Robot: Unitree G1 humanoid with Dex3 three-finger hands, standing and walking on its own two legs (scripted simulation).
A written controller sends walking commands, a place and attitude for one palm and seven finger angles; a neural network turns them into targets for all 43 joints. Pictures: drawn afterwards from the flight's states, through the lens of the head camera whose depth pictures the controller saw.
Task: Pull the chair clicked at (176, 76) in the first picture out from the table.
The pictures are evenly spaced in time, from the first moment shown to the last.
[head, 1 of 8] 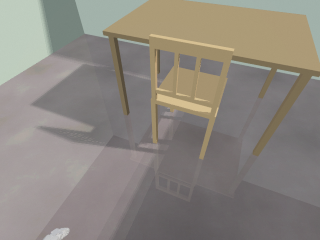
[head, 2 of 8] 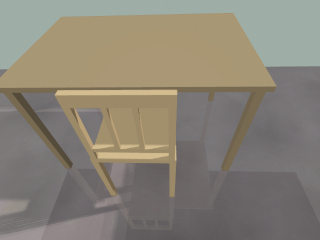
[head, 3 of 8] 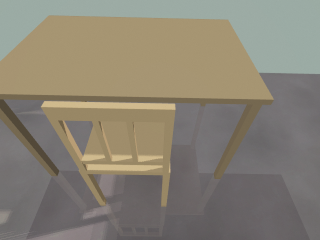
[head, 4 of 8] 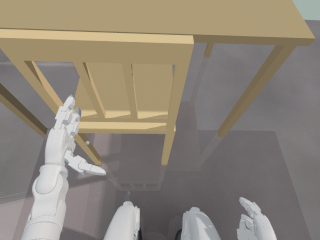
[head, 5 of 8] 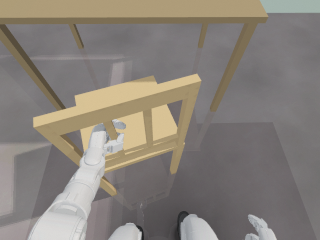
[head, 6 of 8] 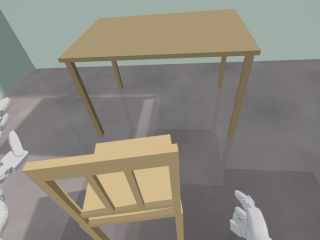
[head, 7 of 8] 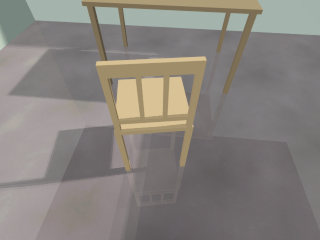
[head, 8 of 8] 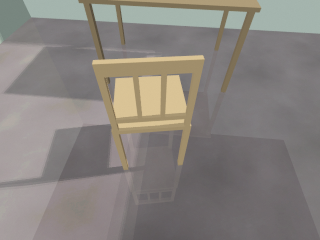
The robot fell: no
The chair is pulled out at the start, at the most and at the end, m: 0.00 0.65 0.64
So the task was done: yes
